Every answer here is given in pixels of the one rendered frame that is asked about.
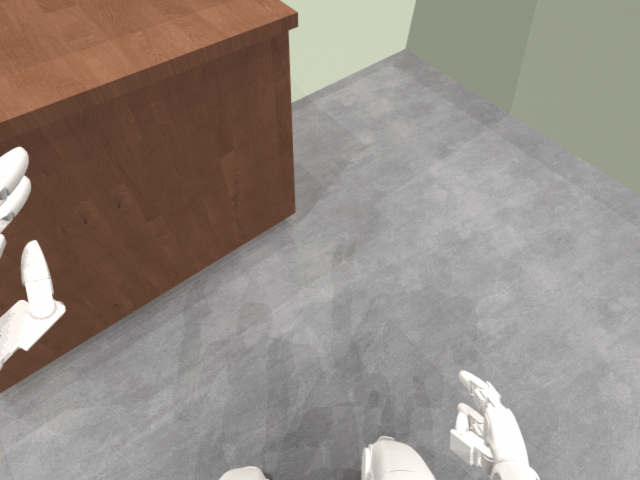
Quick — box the left robot hand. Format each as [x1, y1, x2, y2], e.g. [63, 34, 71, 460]
[0, 147, 65, 370]

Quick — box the right robot hand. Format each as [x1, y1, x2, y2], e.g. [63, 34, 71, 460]
[450, 370, 529, 478]

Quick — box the right robot thigh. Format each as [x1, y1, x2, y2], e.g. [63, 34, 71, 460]
[361, 440, 436, 480]

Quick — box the counter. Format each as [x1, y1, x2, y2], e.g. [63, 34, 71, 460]
[0, 0, 298, 393]

